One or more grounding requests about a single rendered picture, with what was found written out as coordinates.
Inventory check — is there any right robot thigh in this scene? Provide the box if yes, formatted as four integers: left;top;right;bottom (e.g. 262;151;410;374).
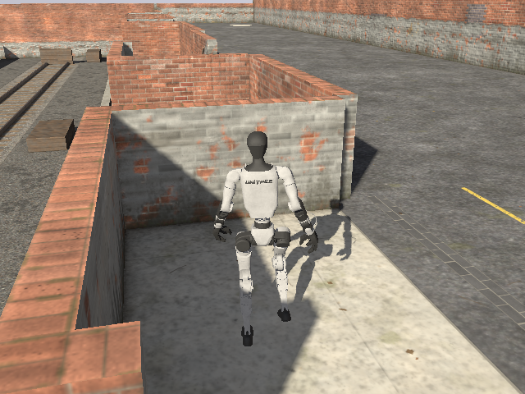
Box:
272;227;291;271

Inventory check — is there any right robot foot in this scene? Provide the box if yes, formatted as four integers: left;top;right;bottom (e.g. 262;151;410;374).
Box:
277;308;291;322

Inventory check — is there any robot left upper arm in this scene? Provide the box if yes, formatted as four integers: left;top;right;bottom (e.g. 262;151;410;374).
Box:
220;167;242;213

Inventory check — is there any right robot forearm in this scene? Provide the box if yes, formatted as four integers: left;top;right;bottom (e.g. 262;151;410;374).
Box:
294;198;314;236

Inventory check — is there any robot right upper arm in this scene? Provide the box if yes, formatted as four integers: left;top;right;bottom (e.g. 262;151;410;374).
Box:
276;166;301;212

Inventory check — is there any robot right hand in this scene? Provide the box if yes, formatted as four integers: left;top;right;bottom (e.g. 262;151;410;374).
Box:
299;231;318;254

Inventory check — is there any robot left hand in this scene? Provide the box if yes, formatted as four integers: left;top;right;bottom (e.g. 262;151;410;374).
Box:
212;226;232;242

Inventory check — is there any left robot forearm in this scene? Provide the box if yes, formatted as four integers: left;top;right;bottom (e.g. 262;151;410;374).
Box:
214;200;228;228

